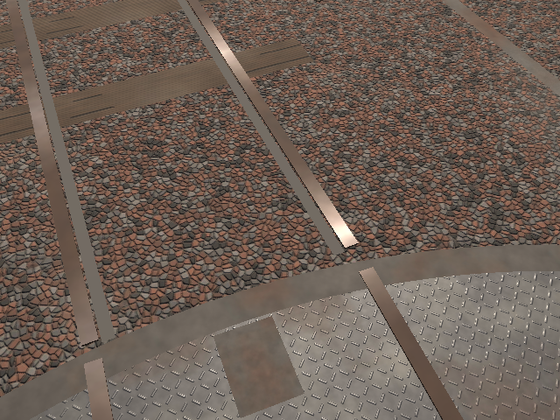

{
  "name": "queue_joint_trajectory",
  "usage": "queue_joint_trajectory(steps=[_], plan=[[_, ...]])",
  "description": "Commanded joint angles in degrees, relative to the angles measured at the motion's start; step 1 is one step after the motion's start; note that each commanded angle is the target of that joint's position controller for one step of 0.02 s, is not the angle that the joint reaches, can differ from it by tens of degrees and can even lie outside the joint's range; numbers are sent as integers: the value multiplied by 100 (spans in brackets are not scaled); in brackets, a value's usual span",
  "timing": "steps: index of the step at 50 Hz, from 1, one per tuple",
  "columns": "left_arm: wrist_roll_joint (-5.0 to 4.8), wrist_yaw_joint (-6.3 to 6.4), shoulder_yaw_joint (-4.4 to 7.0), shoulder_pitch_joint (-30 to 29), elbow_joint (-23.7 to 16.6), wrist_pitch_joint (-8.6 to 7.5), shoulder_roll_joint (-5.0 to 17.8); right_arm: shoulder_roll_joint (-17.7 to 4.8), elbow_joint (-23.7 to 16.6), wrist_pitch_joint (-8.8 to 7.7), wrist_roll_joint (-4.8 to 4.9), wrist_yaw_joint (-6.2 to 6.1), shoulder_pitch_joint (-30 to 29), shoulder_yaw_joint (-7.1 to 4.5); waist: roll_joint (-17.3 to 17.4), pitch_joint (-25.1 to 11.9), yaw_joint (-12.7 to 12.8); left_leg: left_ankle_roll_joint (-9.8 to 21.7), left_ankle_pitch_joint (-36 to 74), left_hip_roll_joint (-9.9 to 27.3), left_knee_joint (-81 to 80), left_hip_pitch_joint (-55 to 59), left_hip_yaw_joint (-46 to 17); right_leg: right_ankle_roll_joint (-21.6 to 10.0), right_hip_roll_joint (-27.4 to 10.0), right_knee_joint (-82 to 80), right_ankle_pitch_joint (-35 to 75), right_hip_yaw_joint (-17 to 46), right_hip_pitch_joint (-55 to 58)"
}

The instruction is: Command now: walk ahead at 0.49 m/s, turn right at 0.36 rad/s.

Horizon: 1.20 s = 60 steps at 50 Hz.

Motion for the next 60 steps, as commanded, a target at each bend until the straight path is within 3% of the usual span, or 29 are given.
queue_joint_trajectory(steps=[1,4,6,9,11,13,14,15,16,17,18,19,21,25,30,36,38,40,41,42,43,44,45,46,47,50,53,57,60], plan=[[29,-36,-36,93,-433,-29,-21,-499,-109,-93,41,51,125,-106,574,-7,97,1179,373,1544,-1387,577,-1461,18,-509,-525,263,159,-859],[180,-84,-139,-516,-709,-134,-63,-803,-32,-47,119,41,250,-166,452,28,38,1266,906,1477,-1447,452,-1149,108,-590,-1804,987,-120,-746],[139,-135,-173,-936,-803,-199,-32,-924,-26,21,182,32,322,-178,538,87,-77,1123,887,1269,-1368,217,-884,183,-401,-2646,1492,-312,-292],[57,-186,-132,-1394,-986,-248,203,-1069,89,94,248,24,720,-190,671,80,-199,978,603,1413,-1138,411,-1091,235,-199,-3325,1744,-324,82],[42,-203,-60,-1373,-1036,-289,394,-1093,124,151,266,7,791,-184,733,24,-59,821,286,1526,-850,566,-1307,147,-113,-3755,1661,-306,485],[62,-147,111,-603,-812,-299,665,-973,124,194,213,-15,826,-122,687,-339,378,563,684,1239,36,370,-1166,-22,14,-4064,1418,-411,1768],[141,-79,252,282,-671,-301,1008,-659,28,176,137,-8,758,-7,368,-905,813,319,398,850,1464,-281,-832,-306,-652,-4093,1285,207,3038],[267,-31,380,916,-635,-228,1590,-35,-166,91,52,-13,1161,170,-1133,-1662,783,-43,-1692,169,3584,-2081,-248,-893,-2146,-4335,1085,2154,4803],[278,-76,336,1171,-523,-221,1376,-251,-139,33,252,-31,1442,120,-1527,-2009,761,-43,-2484,108,4850,-2858,-824,-1345,-2516,-5021,114,3730,4792],[207,-130,187,939,-585,-264,929,-797,-147,43,240,-39,963,-40,-723,-1092,826,44,-2206,398,5117,-2919,-1120,-975,-2145,-4880,882,2695,3958],[177,-162,152,522,-569,-261,794,-667,-256,79,296,-57,898,-41,-938,-934,493,56,-1652,526,5159,-3102,-926,-993,-2062,-5116,532,2304,3564],[149,-193,76,59,-604,-278,507,-694,-230,156,265,-96,720,-69,-546,-604,350,15,-1239,768,5000,-2900,-856,-912,-1764,-5364,532,1812,2962],[189,-201,28,-350,-559,-329,259,-479,-238,335,249,-53,724,-81,-566,-249,94,-51,-743,940,4717,-2439,-830,-786,-1437,-5765,1023,955,2241],[230,-107,157,-140,-284,-421,456,-258,-470,435,182,-10,361,-76,-108,-25,54,-97,-63,917,4179,-2727,-935,-844,-1462,-5976,2369,50,2306],[201,-3,237,7,-90,-342,718,-155,-840,420,150,155,-506,-15,-88,209,283,-68,1047,847,2619,-2655,-600,-717,-1428,-6076,2369,-805,2466],[64,26,322,373,155,-155,974,-243,-1380,433,174,345,-1390,-12,-94,493,499,243,409,704,1717,-2584,-35,-487,-1656,-5666,2744,-1318,3232],[39,50,366,296,139,-82,1156,-397,-1452,455,163,365,-1191,-97,-288,210,279,463,-172,356,1634,-1897,325,-370,-1637,-4963,4575,-1527,3346],[14,94,365,198,88,13,1216,-848,-1134,479,184,301,214,-378,-244,-612,-515,802,-96,-229,1198,118,583,-141,-1336,-2984,5764,-1816,2900],[124,119,281,267,-37,-21,1035,-1363,-914,534,185,168,1172,-597,330,-1143,-897,1125,16,349,1060,1950,-528,149,-1102,-1184,4100,-1805,1414],[293,31,4,770,-396,-200,134,-1998,-986,490,190,129,937,-646,1795,-1615,-109,2144,-959,1847,373,3615,-3932,477,86,798,-1255,-1176,-1130],[69,-47,59,141,-484,-447,613,-1559,-1125,412,151,149,1201,-518,1148,-2258,-591,2276,-1485,2172,-465,3824,-5094,364,137,1379,-1370,112,-1692],[-115,-76,122,-361,-658,-530,828,-1217,-1039,343,111,168,1031,-424,861,-1434,-600,1969,-951,2013,-504,3338,-4214,241,-110,1268,-790,105,-2144],[-29,-37,88,-402,-645,-566,759,-1025,-1089,315,155,165,672,-365,432,-972,-335,1758,-364,1747,-453,2457,-3441,169,-368,779,-275,81,-1903],[124,13,123,-371,-573,-548,772,-840,-1187,318,137,155,236,-309,264,-681,-68,1593,205,1505,-489,1617,-2879,200,-551,296,23,76,-1457],[181,16,168,-243,-554,-471,823,-699,-1299,313,75,139,-3,-256,339,-582,143,1535,644,1330,-619,1069,-2556,226,-669,33,205,123,-1028],[263,14,150,-254,-626,-275,621,-793,-1265,261,90,76,32,-284,334,-413,277,1606,1460,1138,-841,346,-2099,447,-608,-598,518,-30,-714],[292,24,77,-909,-834,-240,433,-932,-1119,274,131,-39,354,-322,401,-193,79,1426,1553,887,-850,171,-1761,598,-425,-1722,1491,-110,-852],[200,-87,4,-1745,-1029,-307,310,-962,-979,344,185,-111,709,-325,666,-98,-265,1117,803,686,-700,147,-1741,572,-41,-3308,2533,-170,-378],[151,-219,-1,-1947,-1051,-390,384,-868,-796,340,170,-119,983,-273,747,-60,-431,1092,614,999,-503,700,-1881,413,-75,-3748,2749,-181,-349]])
